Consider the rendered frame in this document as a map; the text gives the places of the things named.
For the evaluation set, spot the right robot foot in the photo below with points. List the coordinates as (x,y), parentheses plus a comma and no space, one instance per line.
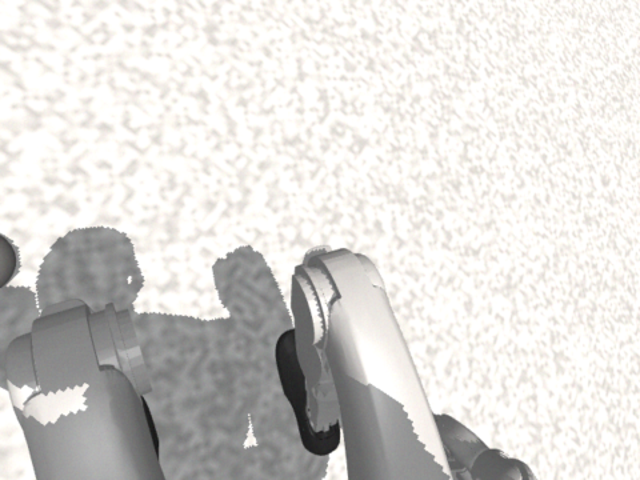
(293,384)

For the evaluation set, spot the right robot hand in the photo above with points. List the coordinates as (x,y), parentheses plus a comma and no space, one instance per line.
(461,446)

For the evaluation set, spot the right robot arm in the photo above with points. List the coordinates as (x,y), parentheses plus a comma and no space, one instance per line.
(494,464)

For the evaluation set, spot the ball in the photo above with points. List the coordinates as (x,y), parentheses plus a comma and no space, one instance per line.
(7,261)

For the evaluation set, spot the left robot foot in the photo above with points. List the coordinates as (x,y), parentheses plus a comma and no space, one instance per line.
(151,427)

